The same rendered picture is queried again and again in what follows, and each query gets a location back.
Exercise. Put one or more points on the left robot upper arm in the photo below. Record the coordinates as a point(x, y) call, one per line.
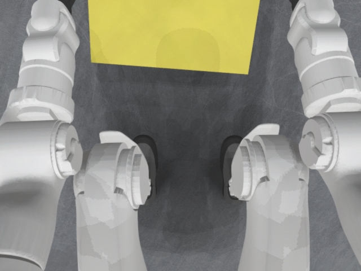
point(36, 157)

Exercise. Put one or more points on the robot right forearm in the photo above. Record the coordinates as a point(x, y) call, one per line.
point(323, 59)

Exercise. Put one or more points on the left robot shin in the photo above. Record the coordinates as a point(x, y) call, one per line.
point(105, 137)

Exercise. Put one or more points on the carton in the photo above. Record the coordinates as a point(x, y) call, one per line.
point(198, 35)

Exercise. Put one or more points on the robot left forearm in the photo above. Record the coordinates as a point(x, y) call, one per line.
point(46, 76)

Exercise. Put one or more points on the robot left hand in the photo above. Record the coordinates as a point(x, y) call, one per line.
point(68, 4)

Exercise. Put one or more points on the right robot upper arm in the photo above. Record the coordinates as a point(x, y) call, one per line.
point(331, 144)

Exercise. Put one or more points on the left robot thigh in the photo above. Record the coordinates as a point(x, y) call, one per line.
point(116, 182)

